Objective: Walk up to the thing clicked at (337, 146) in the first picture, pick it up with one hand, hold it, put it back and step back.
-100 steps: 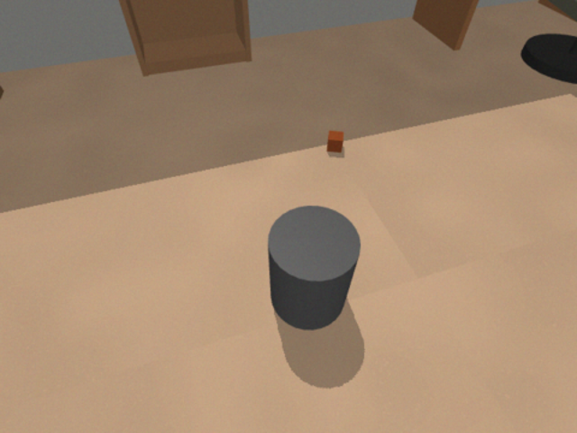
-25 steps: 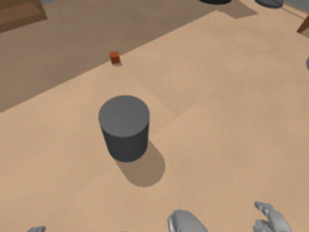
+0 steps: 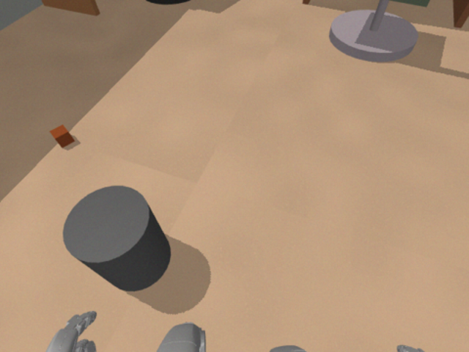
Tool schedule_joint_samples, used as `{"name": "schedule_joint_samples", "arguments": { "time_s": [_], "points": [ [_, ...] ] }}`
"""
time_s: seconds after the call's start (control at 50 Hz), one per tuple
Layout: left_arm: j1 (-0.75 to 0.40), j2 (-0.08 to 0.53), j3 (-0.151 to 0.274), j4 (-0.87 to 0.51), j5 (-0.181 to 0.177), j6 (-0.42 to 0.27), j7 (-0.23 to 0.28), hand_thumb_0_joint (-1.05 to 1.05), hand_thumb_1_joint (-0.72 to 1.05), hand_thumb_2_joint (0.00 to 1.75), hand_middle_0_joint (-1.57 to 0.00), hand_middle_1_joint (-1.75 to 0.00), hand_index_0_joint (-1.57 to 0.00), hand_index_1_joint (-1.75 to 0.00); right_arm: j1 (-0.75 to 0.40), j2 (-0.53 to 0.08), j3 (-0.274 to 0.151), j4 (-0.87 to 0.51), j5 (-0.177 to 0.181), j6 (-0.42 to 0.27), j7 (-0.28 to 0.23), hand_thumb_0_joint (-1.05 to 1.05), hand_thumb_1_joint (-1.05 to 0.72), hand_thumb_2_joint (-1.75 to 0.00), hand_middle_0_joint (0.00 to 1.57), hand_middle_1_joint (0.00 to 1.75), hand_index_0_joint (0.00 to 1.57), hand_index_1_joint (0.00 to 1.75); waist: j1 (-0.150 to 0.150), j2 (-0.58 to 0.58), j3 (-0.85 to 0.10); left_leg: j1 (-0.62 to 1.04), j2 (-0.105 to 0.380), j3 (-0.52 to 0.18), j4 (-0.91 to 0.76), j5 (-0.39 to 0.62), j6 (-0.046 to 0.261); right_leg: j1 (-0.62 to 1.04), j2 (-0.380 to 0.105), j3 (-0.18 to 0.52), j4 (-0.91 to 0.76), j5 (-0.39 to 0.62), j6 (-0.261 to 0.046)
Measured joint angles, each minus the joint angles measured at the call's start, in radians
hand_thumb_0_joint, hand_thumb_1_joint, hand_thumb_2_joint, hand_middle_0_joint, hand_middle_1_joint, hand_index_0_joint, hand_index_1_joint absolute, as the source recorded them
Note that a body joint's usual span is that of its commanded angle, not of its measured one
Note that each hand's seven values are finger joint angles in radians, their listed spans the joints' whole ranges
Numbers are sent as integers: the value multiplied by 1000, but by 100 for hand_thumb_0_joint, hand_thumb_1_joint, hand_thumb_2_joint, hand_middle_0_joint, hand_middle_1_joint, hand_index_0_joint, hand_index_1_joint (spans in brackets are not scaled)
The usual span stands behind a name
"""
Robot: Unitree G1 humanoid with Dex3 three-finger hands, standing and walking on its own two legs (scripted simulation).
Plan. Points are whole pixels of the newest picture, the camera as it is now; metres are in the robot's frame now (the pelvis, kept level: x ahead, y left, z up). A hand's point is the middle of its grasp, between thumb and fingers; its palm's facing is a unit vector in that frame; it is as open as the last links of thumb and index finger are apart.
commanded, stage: walk up
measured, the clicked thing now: (62, 136) +1.28 +0.98 -0.73
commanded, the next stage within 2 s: stand in 1.94 s
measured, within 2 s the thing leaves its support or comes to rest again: neither
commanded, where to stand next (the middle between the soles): +0.04 +0.00 m, yaw -28 degrees
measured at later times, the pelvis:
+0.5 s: pelvis +0.00 +0.00 -0.03, yaw -16 degrees
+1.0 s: pelvis -0.02 +0.01 -0.02, yaw -25 degrees
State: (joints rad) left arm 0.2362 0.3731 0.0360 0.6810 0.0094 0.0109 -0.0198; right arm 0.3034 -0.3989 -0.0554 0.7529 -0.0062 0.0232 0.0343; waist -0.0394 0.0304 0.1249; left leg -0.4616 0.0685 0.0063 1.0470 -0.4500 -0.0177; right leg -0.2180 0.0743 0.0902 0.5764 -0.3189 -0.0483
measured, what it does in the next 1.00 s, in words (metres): steps on the spot, turning right: left foot, then right foot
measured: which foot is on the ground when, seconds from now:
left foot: up 0.00-0.14, down 0.16-0.48, up 0.50-0.74, down 0.76-1.00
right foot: down 0.00-0.18, up 0.20-0.46, down 0.48-1.00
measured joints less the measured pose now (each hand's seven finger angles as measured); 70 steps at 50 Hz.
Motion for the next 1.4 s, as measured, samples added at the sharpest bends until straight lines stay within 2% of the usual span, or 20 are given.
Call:
{"name": "schedule_joint_samples", "arguments": {
  "time_s": [0.12,0.16,0.2,0.24,0.3,0.42,0.46,0.5,0.56,0.62,0.72,0.78,0.82,0.9,0.98,1.02,1.08,1.12,1.16,1.4],
  "points": [
    [26,7,-2,-29,21,20,-5,0,90,90,-20,-30,-21,-30,-36,12,-1,-18,-3,-25,-33,1,-90,-90,20,30,21,30,29,-28,-1,-1,-25,-24,-209,75,26,-38,26,68,95,-56,12],
    [31,19,1,-40,16,32,-3,0,90,90,-20,-30,-21,-30,-35,12,-5,-29,-8,-40,-45,1,-90,-90,20,30,21,30,32,-41,-5,52,-46,-14,-342,178,38,-70,35,80,172,-101,22],
    [17,36,13,-34,8,45,7,1,90,90,-20,-30,-21,-30,-48,30,-5,-30,-20,-49,-55,1,-90,-90,20,30,21,30,37,-87,9,53,-60,17,-327,178,22,-124,33,100,305,-155,25],
    [9,45,16,-16,12,56,17,1,91,90,-20,-30,-21,-30,-67,35,5,-35,-15,-49,-52,1,-90,-90,20,30,21,30,45,-95,25,56,-31,43,-306,156,22,-198,49,65,494,-221,33],
    [10,62,24,11,8,60,5,1,91,90,-20,-30,-21,-30,-80,41,13,-52,-16,-53,-56,1,-90,-90,20,30,21,30,39,-99,38,77,7,67,-336,167,18,-266,26,11,653,-201,39],
    [36,64,37,31,-2,40,-26,1,91,90,-20,-30,-21,-30,-60,-21,11,-82,-31,-48,-44,1,-90,-90,20,30,21,30,34,-53,27,56,72,93,-313,159,4,-200,-72,-37,372,-192,43],
    [52,68,41,43,1,28,-20,1,91,90,-20,-30,-21,-30,-54,-41,6,-84,-29,-35,-37,1,-90,-90,20,30,21,30,32,-32,12,25,98,93,-252,129,-3,-143,-75,-57,243,-140,37],
    [61,61,47,62,12,13,-8,0,91,90,-20,-30,-21,-30,-58,-59,-4,-73,-22,-15,-36,1,-90,-90,20,30,21,30,27,10,10,-13,126,59,-161,74,17,-133,-42,-73,232,-102,50],
    [83,50,34,81,20,0,6,0,91,90,-20,-30,-21,-30,-77,-56,-9,-25,-9,20,-46,1,-90,-90,20,30,21,30,43,12,-8,-56,45,-5,4,-69,31,-164,-39,-40,280,-122,43],
    [93,34,16,97,22,-12,17,1,91,90,-20,-30,-21,-30,-92,-55,-4,4,-1,16,-44,1,-90,-90,20,30,21,30,54,20,-14,-62,6,-7,48,-61,40,-172,-34,-7,268,-105,46],
    [85,36,1,99,23,-27,27,1,90,90,-20,-30,-21,-30,-96,-37,3,27,-8,0,-32,1,-90,-90,20,30,21,30,59,14,-15,5,-26,0,-87,-65,47,-206,-26,32,275,-92,55],
    [55,52,1,104,10,-18,33,1,90,90,-20,-30,-21,-30,-96,-7,3,45,-19,-20,-32,1,-90,-90,20,30,21,30,52,-35,3,66,-63,26,-214,35,30,-226,-48,66,315,-102,65],
    [32,46,-3,121,2,-10,44,1,91,90,-20,-30,-21,-30,-85,4,13,51,-20,-29,-24,1,-90,-90,20,30,21,30,45,-35,3,72,-53,33,-215,36,26,-236,-25,69,363,-152,44],
    [3,52,-3,144,-6,-24,40,1,91,90,-20,-30,-21,-30,-67,24,28,67,-23,-34,-20,1,-90,-90,20,30,21,30,26,-26,2,101,-11,36,-255,55,23,-229,-12,-10,434,-220,26],
    [-11,50,5,152,-1,-52,31,1,91,90,-20,-30,-21,-30,-56,12,37,82,-20,-25,-19,1,-90,-90,20,30,21,30,21,-9,-8,97,21,41,-253,57,4,-114,-23,-68,157,-64,16],
    [-21,38,5,165,10,-60,34,0,91,90,-20,-30,-21,-30,-63,3,34,97,-13,-14,-23,1,-90,-90,20,30,21,30,14,16,-2,92,36,22,-229,46,11,-105,-4,-78,147,-36,20],
    [-23,27,-8,181,13,-61,31,0,91,90,-20,-30,-21,-30,-75,-3,31,123,-8,-3,-30,1,-90,-90,20,30,21,30,18,5,-19,94,-2,3,-204,-70,37,-122,-17,-53,174,-46,18],
    [-29,17,-17,195,13,-59,28,0,91,90,-20,-30,-21,-30,-84,-10,27,139,-2,-12,-31,1,-90,-90,20,30,21,30,14,4,-25,120,-11,7,-264,1,42,-126,-27,-41,179,-46,27],
    [-46,11,-21,215,9,-49,26,0,91,90,-20,-30,-21,-30,-90,-7,24,157,-5,-26,-31,1,-90,-90,20,30,21,30,14,-12,-26,143,-22,28,-314,105,12,-125,-42,-23,186,-46,38],
    [-90,-17,-32,337,1,-38,10,1,91,90,-20,-30,-21,-30,-126,18,49,263,-9,-31,-10,1,-90,-90,20,30,21,30,22,-18,-71,207,-19,67,-450,155,11,-72,-38,18,38,41,49]
  ]
}}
